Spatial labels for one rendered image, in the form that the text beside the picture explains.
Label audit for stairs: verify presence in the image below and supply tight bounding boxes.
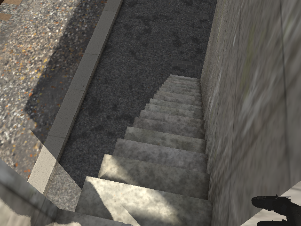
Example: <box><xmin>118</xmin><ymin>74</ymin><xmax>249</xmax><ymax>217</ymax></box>
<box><xmin>74</xmin><ymin>74</ymin><xmax>214</xmax><ymax>226</ymax></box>

